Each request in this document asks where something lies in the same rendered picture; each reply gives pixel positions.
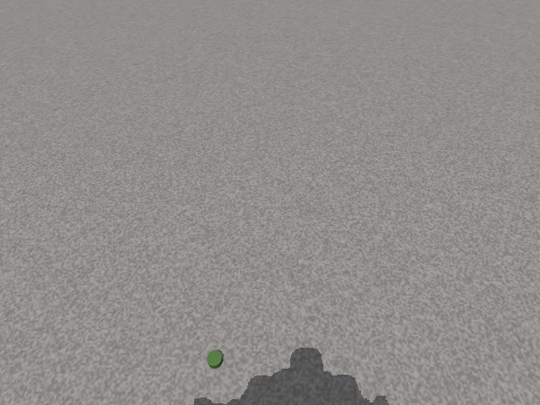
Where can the tin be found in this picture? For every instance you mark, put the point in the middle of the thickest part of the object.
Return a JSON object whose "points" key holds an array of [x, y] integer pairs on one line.
{"points": [[214, 359]]}

